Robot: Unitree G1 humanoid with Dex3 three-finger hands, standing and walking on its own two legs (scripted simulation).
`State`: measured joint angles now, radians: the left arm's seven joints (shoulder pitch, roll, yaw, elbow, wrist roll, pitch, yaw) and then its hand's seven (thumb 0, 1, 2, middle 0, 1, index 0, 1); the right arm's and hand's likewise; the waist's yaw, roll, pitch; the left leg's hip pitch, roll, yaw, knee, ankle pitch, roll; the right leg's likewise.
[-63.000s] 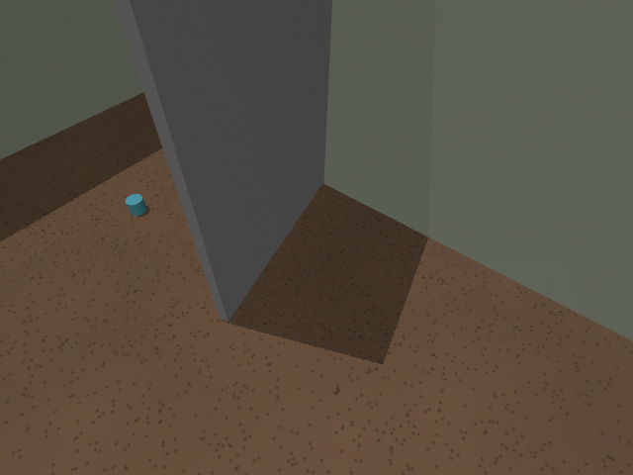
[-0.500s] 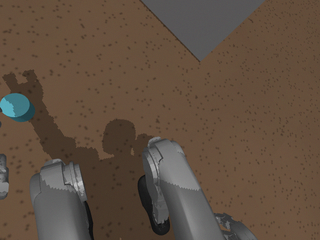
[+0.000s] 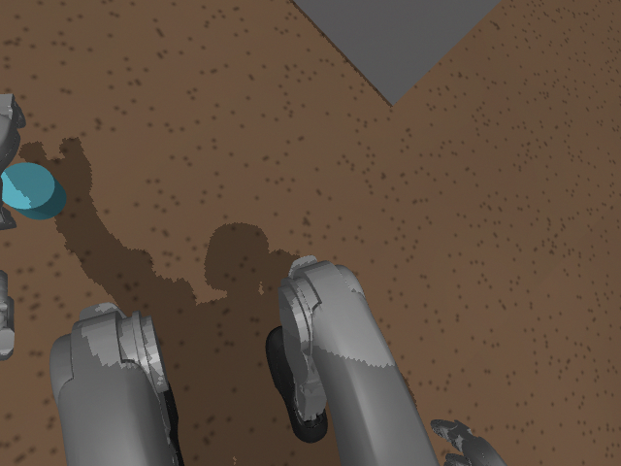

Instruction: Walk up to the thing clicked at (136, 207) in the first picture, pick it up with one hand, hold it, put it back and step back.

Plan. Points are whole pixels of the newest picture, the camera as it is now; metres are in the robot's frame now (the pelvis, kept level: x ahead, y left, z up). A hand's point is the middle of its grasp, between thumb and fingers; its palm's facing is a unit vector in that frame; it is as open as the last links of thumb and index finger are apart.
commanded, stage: home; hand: left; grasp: from above
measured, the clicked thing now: (34, 192) +0.52 +0.27 -0.31
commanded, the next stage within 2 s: none
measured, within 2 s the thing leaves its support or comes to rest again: neither
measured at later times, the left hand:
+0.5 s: hand out of the picture +0.46 +0.27 -0.06, palm faces -0.28 -0.58 -0.77, open 8.6 cm
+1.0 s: hand out of the picture +0.29 +0.23 +0.15, palm faces +0.14 -0.95 -0.27, open 7.4 cm
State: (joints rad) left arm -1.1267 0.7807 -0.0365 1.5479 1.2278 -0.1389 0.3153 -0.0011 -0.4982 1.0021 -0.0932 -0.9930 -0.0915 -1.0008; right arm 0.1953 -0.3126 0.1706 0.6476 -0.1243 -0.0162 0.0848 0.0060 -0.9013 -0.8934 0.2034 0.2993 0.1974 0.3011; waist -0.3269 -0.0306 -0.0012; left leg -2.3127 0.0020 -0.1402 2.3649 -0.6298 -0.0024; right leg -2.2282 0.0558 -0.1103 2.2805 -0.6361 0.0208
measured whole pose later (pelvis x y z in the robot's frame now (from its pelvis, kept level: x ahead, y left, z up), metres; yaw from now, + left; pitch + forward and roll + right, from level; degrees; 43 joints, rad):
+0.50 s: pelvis +0.02 +0.00 +0.07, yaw +2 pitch +37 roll -8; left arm -0.69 0.54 0.08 0.87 0.63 0.11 0.09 0.00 0.58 0.94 -0.23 -0.44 -0.22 -0.45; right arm 0.21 -0.26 0.03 0.63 -0.03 0.03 0.13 0.01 -0.90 -0.89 0.21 0.30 0.20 0.30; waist -0.17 0.06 -0.17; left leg -2.12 0.01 -0.10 2.16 -0.69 0.01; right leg -2.04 0.05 -0.08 2.08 -0.70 0.02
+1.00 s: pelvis +0.04 +0.00 +0.26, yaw +8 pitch +24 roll -4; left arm -0.06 0.28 0.06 0.36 0.00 0.32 0.10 0.01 0.90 0.91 -0.21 -0.30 -0.21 -0.31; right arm 0.12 -0.21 0.05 0.56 0.04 -0.08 -0.07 0.01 -0.91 -0.90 0.21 0.30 0.20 0.30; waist -0.07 0.02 -0.20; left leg -1.39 0.00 -0.08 1.55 -0.58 -0.01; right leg -1.32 0.03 -0.05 1.49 -0.59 0.00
